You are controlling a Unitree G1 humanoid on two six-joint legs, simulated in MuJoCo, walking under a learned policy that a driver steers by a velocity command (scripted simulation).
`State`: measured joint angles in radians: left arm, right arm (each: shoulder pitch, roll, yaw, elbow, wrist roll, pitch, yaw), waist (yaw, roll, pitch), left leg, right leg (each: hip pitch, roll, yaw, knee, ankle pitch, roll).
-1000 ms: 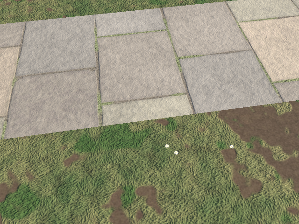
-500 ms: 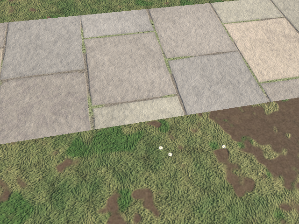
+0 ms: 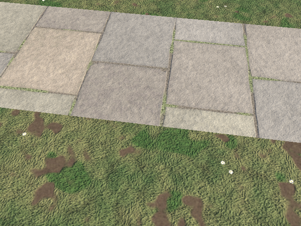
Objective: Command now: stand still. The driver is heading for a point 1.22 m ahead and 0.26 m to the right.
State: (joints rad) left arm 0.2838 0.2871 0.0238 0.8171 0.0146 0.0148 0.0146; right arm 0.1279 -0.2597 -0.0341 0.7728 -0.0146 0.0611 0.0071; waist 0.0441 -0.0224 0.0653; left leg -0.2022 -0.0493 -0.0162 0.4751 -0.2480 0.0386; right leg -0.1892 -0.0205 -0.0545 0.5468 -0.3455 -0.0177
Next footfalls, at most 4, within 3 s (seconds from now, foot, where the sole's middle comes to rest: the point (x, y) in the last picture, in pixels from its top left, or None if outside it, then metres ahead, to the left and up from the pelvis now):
0.44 right None -0.01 -0.11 -0.77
1.10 left None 0.04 0.07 -0.77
1.64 right None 0.46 -0.12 -0.77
2.08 left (191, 134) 0.95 -0.16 -0.77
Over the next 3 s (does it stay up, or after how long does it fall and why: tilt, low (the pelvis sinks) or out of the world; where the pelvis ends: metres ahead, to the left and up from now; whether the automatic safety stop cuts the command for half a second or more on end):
stays up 1.31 -0.30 0.00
